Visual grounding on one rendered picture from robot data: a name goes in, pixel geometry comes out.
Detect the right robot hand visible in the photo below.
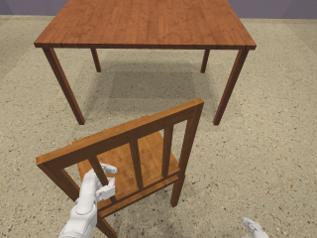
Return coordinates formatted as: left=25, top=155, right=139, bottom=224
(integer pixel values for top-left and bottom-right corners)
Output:
left=242, top=217, right=269, bottom=238

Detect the table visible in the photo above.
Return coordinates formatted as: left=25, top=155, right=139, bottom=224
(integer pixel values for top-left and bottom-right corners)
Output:
left=33, top=0, right=257, bottom=126

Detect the left robot hand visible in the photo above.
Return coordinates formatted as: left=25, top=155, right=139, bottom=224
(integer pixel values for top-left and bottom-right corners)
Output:
left=79, top=162, right=118, bottom=202

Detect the robot left forearm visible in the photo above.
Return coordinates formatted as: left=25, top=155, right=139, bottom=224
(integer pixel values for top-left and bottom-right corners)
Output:
left=57, top=194, right=97, bottom=238

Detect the chair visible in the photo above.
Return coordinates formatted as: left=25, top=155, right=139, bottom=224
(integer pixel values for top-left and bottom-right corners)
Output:
left=36, top=97, right=204, bottom=238

